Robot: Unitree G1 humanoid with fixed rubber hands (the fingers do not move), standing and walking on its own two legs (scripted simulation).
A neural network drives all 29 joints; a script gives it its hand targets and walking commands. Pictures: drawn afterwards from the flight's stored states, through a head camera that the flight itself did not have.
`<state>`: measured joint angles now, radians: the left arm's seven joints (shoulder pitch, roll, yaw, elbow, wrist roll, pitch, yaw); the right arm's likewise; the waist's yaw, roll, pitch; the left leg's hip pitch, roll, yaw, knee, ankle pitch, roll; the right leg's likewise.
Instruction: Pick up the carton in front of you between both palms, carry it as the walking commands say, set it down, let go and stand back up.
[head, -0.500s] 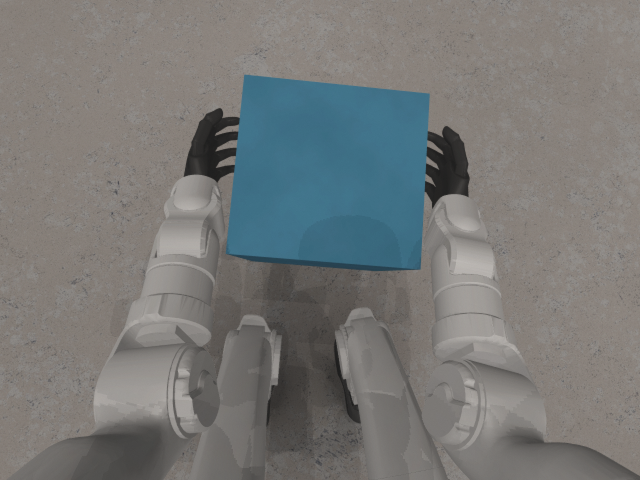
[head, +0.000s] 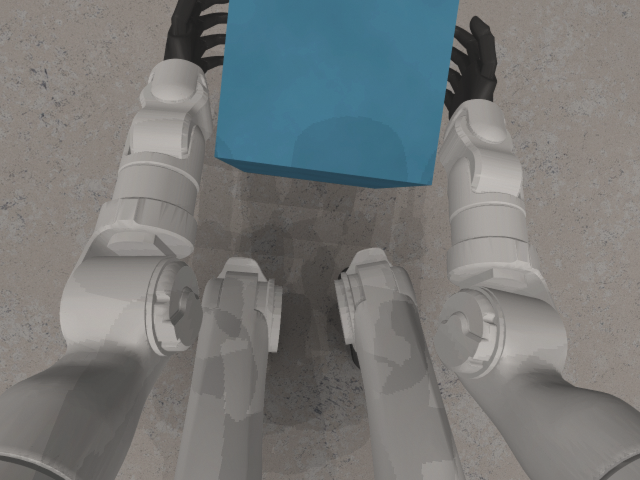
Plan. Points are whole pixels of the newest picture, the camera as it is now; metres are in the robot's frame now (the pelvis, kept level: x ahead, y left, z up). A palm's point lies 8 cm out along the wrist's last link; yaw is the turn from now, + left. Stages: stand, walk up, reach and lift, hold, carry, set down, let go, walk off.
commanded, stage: set down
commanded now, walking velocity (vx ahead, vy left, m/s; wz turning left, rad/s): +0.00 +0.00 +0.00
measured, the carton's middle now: (326, 96) +0.51 -0.04 -0.20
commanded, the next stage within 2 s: none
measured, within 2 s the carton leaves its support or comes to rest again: rests again in 0.86 s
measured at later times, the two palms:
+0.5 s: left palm (208, 74) +0.54 +0.11 -0.22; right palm (440, 107) +0.50 -0.19 -0.21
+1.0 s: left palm (208, 84) +0.54 +0.11 -0.24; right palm (432, 117) +0.49 -0.19 -0.24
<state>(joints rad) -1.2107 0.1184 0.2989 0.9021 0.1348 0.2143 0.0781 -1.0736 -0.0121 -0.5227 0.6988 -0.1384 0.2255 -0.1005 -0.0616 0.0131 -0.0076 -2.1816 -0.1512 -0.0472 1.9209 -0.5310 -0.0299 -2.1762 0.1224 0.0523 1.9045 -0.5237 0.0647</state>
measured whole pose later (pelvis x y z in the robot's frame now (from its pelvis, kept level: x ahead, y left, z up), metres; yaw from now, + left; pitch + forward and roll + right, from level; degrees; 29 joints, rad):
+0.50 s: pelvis +0.01 +0.00 -0.06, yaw -1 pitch +41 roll -2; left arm -1.33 0.21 0.18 1.03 0.02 0.17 0.11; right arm -1.18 -0.09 -0.44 0.82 -0.02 0.18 -0.15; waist -0.06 0.01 0.17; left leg -2.27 -0.15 -0.03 2.17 -0.61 -0.03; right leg -2.27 0.13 0.03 2.14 -0.59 0.07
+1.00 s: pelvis +0.00 +0.00 -0.08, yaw -1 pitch +36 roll -2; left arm -1.41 0.24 0.17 1.16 0.02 0.13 0.09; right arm -1.24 -0.13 -0.44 0.94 -0.06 0.15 -0.09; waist -0.07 0.01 0.28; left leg -2.25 -0.13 -0.01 2.23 -0.61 0.00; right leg -2.24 0.10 0.01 2.20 -0.60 0.06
